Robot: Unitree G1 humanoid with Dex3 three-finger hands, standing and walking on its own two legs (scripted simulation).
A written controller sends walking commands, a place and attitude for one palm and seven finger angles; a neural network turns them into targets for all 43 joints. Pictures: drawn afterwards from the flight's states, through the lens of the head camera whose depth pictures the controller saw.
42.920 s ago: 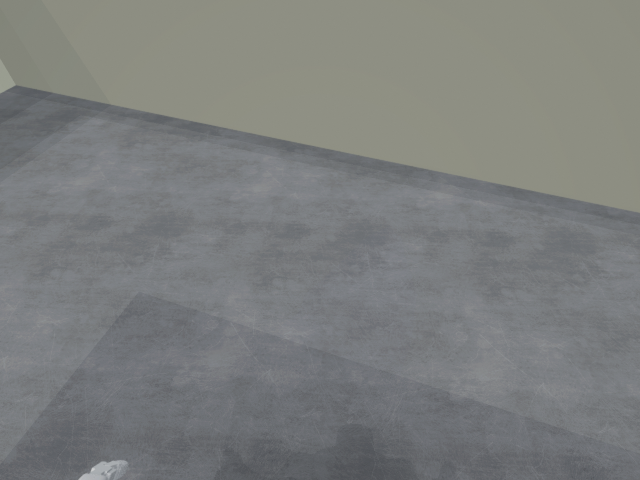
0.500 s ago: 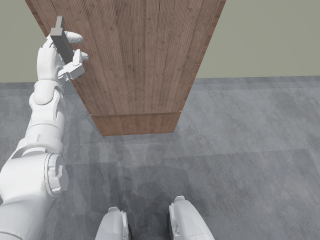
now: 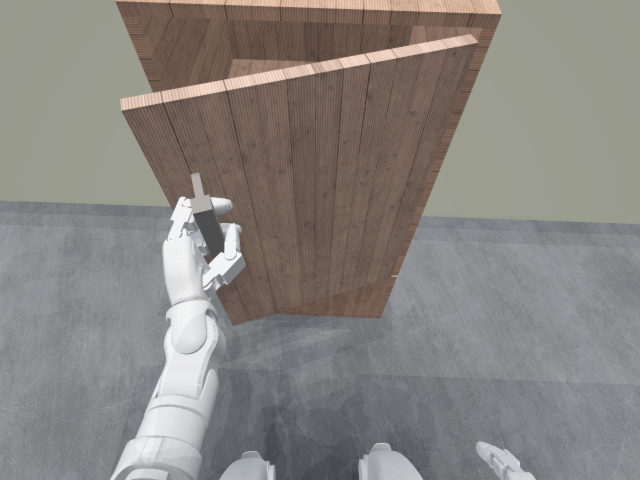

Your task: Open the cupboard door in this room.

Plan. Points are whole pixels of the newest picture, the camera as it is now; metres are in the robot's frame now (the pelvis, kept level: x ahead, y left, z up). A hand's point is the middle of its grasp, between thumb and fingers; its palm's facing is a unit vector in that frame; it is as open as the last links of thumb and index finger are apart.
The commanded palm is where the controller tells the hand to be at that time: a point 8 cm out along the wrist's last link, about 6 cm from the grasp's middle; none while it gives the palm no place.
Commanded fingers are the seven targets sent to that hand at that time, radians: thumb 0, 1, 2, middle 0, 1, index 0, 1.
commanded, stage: pull the door open along its arc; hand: left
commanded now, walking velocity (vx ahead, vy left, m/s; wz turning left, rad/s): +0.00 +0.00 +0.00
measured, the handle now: (211, 224) +0.43 +0.14 +0.04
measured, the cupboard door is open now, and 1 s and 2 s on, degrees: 20 43 44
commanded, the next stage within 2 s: open thumb and fingers to let go in 0.50 s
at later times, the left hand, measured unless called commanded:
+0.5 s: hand (297, 336) +0.28 +0.03 +0.04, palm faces +0.28 -0.96 -0.03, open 6.0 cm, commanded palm +0.21 +0.06 +0.04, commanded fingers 0.00 0.90 0.90 -0.40 -1.35 -0.40 -1.35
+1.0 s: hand (289, 341) +0.27 +0.04 +0.05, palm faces +0.34 -0.94 -0.01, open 10.1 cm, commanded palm +0.23 +0.07 +0.04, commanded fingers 0.00 -0.50 0.30 -0.30 -1.20 -0.30 -1.20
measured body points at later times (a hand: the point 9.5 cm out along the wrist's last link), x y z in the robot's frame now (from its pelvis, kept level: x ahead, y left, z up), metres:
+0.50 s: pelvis +0.00 -0.03 +0.00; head +0.05 -0.05 +0.45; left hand +0.26 +0.08 +0.05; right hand +0.18 -0.24 -0.10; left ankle -0.01 +0.13 -0.67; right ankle +0.01 -0.12 -0.67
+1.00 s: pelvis -0.02 -0.04 -0.01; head +0.03 -0.06 +0.44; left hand +0.25 +0.09 +0.05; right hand +0.17 -0.25 -0.11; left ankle -0.01 +0.13 -0.67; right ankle +0.01 -0.12 -0.67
